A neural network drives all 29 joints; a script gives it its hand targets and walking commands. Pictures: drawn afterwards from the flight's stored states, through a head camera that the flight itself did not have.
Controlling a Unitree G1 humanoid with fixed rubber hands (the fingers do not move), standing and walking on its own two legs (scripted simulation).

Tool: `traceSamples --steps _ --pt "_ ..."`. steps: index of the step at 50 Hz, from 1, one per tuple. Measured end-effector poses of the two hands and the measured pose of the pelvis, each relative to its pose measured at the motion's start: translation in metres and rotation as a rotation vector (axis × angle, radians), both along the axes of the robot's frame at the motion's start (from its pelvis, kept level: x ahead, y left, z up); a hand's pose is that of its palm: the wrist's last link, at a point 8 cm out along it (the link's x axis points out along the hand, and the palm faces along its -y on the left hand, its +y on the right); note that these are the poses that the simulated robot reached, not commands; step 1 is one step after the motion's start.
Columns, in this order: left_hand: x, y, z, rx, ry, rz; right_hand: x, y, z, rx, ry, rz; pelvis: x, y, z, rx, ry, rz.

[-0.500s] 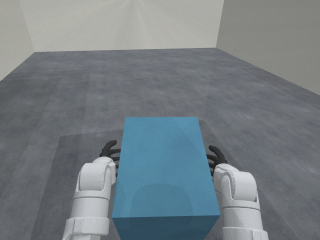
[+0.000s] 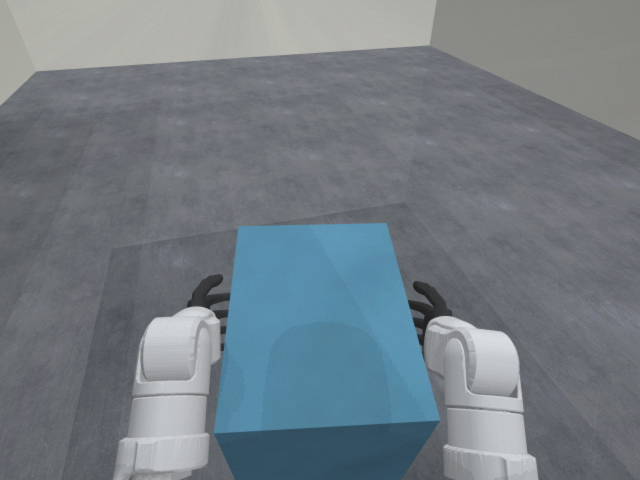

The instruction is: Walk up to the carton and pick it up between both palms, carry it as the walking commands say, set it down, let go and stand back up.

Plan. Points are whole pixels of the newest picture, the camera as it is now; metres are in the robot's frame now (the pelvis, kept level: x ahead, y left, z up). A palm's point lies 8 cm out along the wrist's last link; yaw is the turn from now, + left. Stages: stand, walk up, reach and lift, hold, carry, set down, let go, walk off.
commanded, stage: carry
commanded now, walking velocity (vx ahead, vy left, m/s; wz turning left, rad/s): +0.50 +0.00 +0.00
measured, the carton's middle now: (316, 369) +0.28 +0.01 +0.02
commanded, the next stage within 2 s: none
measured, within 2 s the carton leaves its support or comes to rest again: neither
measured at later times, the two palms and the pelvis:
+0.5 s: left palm (267, 206) +0.61 +0.09 +0.07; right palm (417, 208) +0.59 -0.19 +0.07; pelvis +0.31 -0.05 -0.01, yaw +0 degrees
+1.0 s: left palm (287, 126) +0.99 +0.07 +0.07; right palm (393, 127) +0.97 -0.21 +0.07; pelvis +0.69 -0.06 +0.00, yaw -1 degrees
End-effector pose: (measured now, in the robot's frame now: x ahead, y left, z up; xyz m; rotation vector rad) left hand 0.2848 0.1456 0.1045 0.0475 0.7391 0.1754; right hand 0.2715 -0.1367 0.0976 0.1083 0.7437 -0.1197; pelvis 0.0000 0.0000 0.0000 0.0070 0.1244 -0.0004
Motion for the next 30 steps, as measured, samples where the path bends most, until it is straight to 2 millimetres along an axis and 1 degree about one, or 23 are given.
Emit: traceSamples --steps 2,5,8,11,15,19,22,24,27,30 --pt "0.021 -0.005 -0.002 -0.004 0.007 -0.001 0.019 -0.005 -0.003 -0.001 0.007 -0.004 0.020 -0.004 0.000 0.004 -0.019 0.002" --pt "0.053 -0.009 -0.007 -0.027 0.009 0.002 0.051 -0.009 -0.002 -0.021 0.007 -0.004 0.053 -0.008 -0.001 0.014 -0.038 0.006" --pt "0.088 -0.008 -0.013 -0.043 -0.005 0.007 0.088 -0.008 -0.003 -0.034 -0.007 -0.001 0.086 -0.008 -0.007 0.015 -0.058 0.010" --pt "0.126 -0.006 -0.023 -0.060 -0.011 0.008 0.127 -0.006 -0.007 -0.043 -0.013 -0.003 0.127 -0.008 -0.014 0.034 -0.062 -0.001" --pt "0.178 -0.013 -0.028 -0.040 0.038 -0.007 0.177 -0.013 -0.014 -0.026 0.036 -0.013 0.177 -0.010 -0.007 0.021 -0.033 -0.018" --pt "0.238 -0.028 -0.028 -0.011 0.061 -0.024 0.229 -0.028 -0.024 0.003 0.061 -0.035 0.224 -0.019 -0.002 -0.003 -0.009 -0.034" --pt "0.283 -0.043 -0.033 -0.026 0.043 -0.018 0.274 -0.042 -0.030 -0.006 0.042 -0.033 0.265 -0.035 -0.009 0.002 -0.041 -0.018" --pt "0.309 -0.049 -0.036 -0.048 0.034 -0.002 0.304 -0.049 -0.029 -0.020 0.031 -0.021 0.295 -0.043 -0.011 0.014 -0.063 0.000" --pt "0.343 -0.053 -0.035 -0.059 0.057 0.019 0.343 -0.054 -0.024 -0.011 0.054 -0.017 0.340 -0.048 0.001 0.013 -0.069 0.005" --pt "0.385 -0.053 -0.026 -0.058 0.052 0.028 0.386 -0.054 -0.017 -0.009 0.050 -0.007 0.384 -0.049 0.008 0.017 -0.070 0.009"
